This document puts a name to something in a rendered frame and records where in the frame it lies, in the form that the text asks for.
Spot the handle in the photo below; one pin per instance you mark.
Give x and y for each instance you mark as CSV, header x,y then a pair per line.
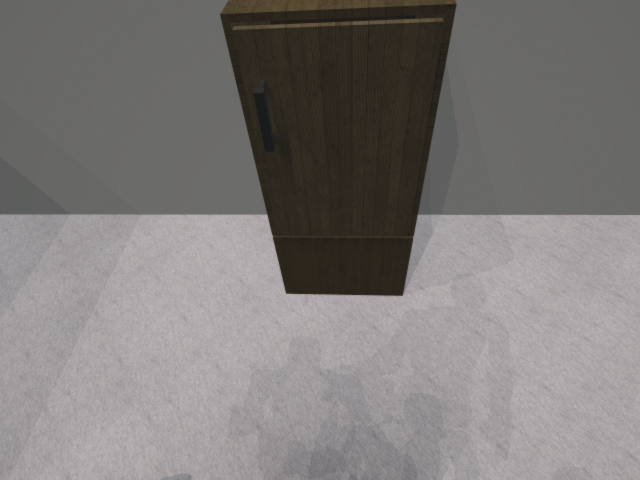
x,y
264,117

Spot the cupboard door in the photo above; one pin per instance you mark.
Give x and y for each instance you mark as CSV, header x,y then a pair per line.
x,y
349,103

